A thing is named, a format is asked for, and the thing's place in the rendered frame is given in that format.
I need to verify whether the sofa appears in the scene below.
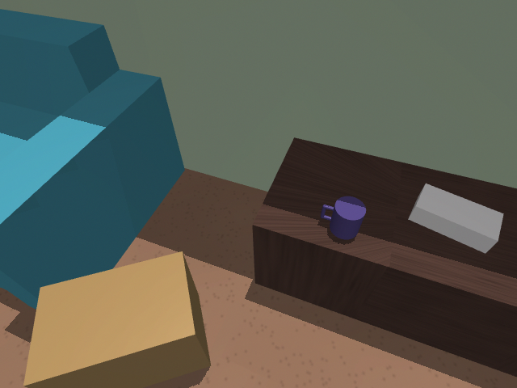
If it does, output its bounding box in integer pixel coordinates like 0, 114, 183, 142
0, 9, 185, 309

